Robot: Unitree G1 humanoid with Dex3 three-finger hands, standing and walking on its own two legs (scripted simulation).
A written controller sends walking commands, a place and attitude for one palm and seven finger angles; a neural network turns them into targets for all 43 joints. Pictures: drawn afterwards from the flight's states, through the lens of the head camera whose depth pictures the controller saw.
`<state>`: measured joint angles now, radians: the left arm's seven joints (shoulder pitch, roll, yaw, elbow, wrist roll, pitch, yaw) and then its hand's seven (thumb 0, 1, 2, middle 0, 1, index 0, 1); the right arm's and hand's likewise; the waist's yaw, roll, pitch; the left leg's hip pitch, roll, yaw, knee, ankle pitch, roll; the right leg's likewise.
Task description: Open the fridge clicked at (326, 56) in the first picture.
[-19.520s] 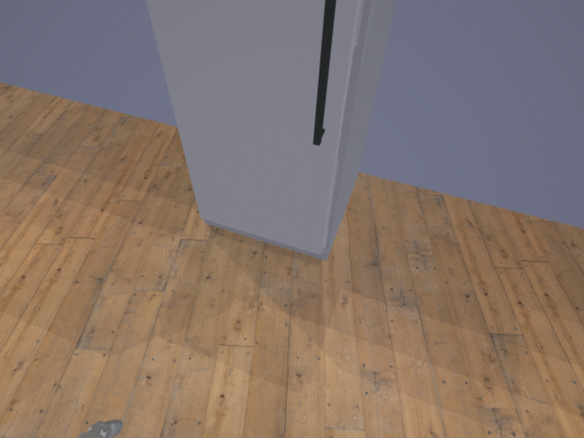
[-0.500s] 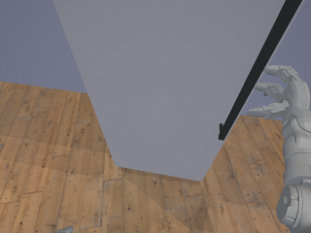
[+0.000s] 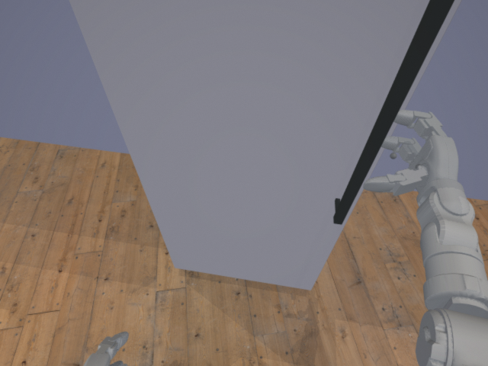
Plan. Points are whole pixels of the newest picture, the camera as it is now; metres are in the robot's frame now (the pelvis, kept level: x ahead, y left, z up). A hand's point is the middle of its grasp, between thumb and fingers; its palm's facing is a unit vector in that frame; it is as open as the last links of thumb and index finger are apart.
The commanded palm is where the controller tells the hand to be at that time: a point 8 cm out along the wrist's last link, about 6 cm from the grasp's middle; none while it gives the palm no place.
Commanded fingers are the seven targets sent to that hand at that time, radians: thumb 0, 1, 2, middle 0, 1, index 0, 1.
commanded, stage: slide the fingers in behind the handle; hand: right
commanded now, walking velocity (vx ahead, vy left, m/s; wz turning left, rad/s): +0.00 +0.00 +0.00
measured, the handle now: (372, 135) +0.48 -0.17 +0.14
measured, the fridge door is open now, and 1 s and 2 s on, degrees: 0 0 0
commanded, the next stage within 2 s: grip the handle and tug to test in 1.20 s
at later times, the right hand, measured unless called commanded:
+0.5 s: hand (379, 157) +0.42 -0.17 +0.15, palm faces +0.08 +1.00 +0.02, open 14.0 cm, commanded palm +0.39 -0.22 +0.14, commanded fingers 0.00 0.50 -0.30 0.30 1.20 0.30 1.20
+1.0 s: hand (366, 153) +0.43 -0.15 +0.15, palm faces +0.09 +1.00 +0.01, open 14.0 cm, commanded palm +0.39 -0.21 +0.14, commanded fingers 0.00 0.50 -0.30 0.30 1.20 0.30 1.20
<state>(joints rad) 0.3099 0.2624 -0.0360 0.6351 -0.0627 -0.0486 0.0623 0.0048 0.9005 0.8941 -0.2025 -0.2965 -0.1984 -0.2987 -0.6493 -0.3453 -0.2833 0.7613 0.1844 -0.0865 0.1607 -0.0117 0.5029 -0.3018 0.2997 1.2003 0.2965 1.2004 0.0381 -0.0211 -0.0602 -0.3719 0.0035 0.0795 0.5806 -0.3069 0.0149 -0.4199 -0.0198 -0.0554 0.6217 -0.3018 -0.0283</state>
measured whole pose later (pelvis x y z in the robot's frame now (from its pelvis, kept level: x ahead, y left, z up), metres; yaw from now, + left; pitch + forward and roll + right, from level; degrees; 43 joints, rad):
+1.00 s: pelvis +0.00 +0.02 +0.00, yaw +0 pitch +4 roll +0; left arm 0.31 0.25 -0.03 0.65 -0.05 -0.03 0.05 0.01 0.90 0.89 -0.20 -0.30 -0.20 -0.30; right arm -0.63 -0.28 -0.26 0.74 0.16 -0.08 0.07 -0.01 0.50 -0.30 0.30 1.20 0.30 1.20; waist 0.04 -0.03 -0.05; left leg -0.34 -0.01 0.07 0.56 -0.30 0.04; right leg -0.37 -0.03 -0.06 0.58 -0.28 -0.01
